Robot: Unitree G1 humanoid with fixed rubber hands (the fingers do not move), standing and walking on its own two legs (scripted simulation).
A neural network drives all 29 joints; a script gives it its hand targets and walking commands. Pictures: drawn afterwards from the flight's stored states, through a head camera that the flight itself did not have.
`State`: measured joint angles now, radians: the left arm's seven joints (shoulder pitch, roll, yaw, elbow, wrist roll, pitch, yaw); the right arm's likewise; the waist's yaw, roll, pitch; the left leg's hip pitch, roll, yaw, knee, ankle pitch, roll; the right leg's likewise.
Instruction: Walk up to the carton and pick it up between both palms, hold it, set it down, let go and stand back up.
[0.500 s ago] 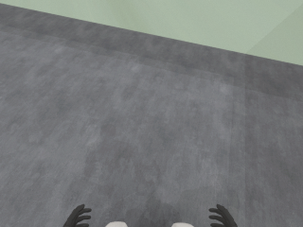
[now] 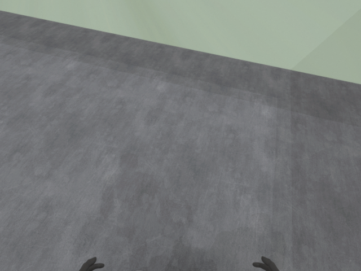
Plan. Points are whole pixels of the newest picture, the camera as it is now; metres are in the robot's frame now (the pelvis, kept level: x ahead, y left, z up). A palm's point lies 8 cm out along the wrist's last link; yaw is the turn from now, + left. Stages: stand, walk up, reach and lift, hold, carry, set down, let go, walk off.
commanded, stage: stand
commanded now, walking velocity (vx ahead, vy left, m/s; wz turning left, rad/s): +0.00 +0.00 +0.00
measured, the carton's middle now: out of the picture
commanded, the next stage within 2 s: walk up in 1.08 s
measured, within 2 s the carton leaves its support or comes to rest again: neither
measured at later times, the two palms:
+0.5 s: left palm out of the picture +0.04 +0.23 -0.13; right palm out of the picture +0.04 -0.23 -0.13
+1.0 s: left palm out of the picture +0.00 +0.20 -0.13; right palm out of the picture -0.01 -0.20 -0.14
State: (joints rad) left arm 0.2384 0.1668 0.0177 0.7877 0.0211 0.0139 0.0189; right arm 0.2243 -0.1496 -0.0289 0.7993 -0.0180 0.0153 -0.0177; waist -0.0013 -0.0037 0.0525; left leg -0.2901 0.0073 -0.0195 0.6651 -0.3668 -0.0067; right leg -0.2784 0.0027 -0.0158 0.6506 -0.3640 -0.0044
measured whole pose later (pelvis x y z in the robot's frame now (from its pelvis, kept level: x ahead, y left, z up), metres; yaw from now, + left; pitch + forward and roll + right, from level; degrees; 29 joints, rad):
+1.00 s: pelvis +0.01 +0.00 +0.02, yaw +0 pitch -3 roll +0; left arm 0.27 0.10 0.02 1.14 0.01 0.00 0.05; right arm 0.27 -0.10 -0.03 1.15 -0.01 0.01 -0.05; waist 0.00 0.01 0.06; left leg -0.14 0.01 -0.01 0.48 -0.29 -0.01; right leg -0.13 0.01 -0.01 0.47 -0.28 -0.01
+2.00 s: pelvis -0.01 +0.04 +0.01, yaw +22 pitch +1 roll +0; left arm 0.05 0.19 0.05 0.90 0.00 0.04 0.05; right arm 0.24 -0.17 -0.08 0.89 -0.04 0.01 -0.02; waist -0.05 0.00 0.12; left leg -0.32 -0.11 -0.03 0.56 -0.24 0.09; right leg -0.42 -0.04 0.02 0.90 -0.45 0.07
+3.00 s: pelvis -0.04 +0.01 +0.00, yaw +51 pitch +0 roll +1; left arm 0.08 0.23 0.05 0.82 0.00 0.04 0.03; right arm 0.22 -0.21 -0.08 0.85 -0.03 0.03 0.00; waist -0.04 0.00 0.12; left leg -0.31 -0.08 -0.07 0.59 -0.27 0.03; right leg -0.34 -0.04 0.00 0.76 -0.44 0.07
